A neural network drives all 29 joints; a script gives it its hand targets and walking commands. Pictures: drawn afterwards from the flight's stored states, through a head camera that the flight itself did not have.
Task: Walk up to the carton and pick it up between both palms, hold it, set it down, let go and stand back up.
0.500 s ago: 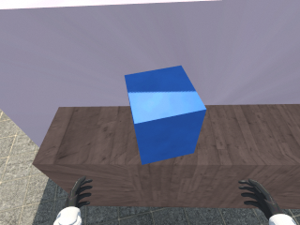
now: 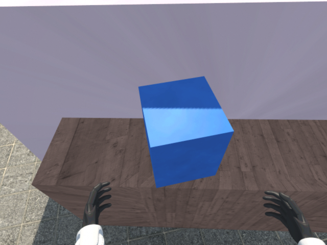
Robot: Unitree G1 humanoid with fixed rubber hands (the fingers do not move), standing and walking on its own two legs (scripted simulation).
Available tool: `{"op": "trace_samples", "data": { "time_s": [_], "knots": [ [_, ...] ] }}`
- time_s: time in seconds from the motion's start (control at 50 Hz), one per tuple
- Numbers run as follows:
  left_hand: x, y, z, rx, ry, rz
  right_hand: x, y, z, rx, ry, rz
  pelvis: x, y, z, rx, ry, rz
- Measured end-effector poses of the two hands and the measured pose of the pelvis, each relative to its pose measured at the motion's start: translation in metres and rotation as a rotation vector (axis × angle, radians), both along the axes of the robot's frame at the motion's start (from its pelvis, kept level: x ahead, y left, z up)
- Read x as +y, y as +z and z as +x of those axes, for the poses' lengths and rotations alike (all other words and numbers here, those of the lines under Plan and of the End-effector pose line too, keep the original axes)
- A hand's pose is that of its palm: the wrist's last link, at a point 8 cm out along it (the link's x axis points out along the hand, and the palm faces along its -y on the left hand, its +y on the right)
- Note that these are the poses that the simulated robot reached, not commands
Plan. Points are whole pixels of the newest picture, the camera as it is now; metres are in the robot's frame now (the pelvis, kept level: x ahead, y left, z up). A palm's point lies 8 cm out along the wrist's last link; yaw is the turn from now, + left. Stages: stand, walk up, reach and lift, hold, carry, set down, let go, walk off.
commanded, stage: reach and lift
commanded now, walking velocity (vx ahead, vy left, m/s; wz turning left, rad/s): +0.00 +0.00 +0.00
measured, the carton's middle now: (179, 134) +0.44 -0.02 -0.04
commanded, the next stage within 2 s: none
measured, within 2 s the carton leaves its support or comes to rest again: neither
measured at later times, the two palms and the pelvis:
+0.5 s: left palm (102, 218) +0.19 +0.16 -0.02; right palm (298, 220) +0.19 -0.29 -0.03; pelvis +0.00 +0.00 +0.00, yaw +0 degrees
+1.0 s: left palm (106, 179) +0.26 +0.16 +0.02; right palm (286, 178) +0.27 -0.27 +0.01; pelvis +0.01 +0.01 +0.00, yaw -2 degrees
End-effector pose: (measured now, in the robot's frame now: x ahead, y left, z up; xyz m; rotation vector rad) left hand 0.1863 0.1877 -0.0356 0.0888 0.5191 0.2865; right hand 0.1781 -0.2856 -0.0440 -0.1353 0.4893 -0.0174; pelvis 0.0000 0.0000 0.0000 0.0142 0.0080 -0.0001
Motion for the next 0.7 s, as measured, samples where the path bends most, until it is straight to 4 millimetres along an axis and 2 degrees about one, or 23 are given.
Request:
{"op": "trace_samples", "data": {
  "time_s": [0.12,0.28,0.44,0.54,0.7],
  "knots": [
    [-0.009,-0.002,-0.007,-0.044,0.016,-0.036,-0.004,0.007,0.004,-0.056,-0.016,0.001,0.0,0.0,0.005,0.008,-0.001,-0.003],
    [-0.017,0.017,-0.001,-0.173,0.032,-0.039,-0.004,0.012,0.004,-0.117,-0.019,0.038,0.0,0.0,0.004,0.006,-0.003,-0.004],
    [-0.025,0.015,-0.002,-0.13,0.037,-0.041,-0.004,0.008,0.007,-0.098,-0.02,0.067,-0.002,0.0,0.003,0.005,-0.004,-0.003],
    [-0.027,0.016,0.004,-0.12,0.042,-0.039,0.001,0.019,0.026,-0.134,0.003,0.081,-0.003,0.0,0.004,0.007,-0.005,-0.004],
    [-0.029,0.031,0.039,-0.174,0.023,-0.06,0.013,0.044,0.072,-0.202,0.038,0.081,0.0,0.0,0.008,0.014,-0.009,-0.006]
  ]
}}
